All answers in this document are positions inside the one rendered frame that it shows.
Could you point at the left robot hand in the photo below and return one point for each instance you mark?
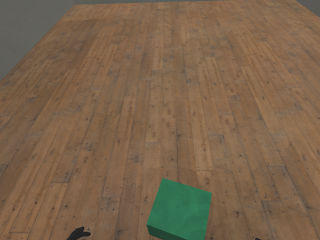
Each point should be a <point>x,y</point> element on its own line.
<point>78,233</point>

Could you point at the carton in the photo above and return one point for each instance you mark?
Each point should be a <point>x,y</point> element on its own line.
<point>179,212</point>

